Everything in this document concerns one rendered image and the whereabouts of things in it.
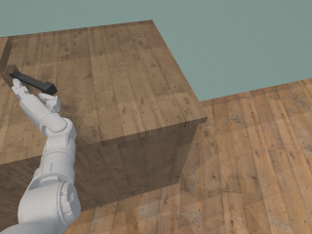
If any counter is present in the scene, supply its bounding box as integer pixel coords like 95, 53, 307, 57
0, 19, 208, 232

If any left robot forearm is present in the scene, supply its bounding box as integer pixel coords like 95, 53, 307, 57
18, 112, 77, 223

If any robot left hand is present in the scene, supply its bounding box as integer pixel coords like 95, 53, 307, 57
12, 78, 60, 128

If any left robot upper arm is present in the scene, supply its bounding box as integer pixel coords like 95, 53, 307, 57
0, 181, 81, 234

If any tap lever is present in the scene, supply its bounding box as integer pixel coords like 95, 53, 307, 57
9, 70, 58, 96

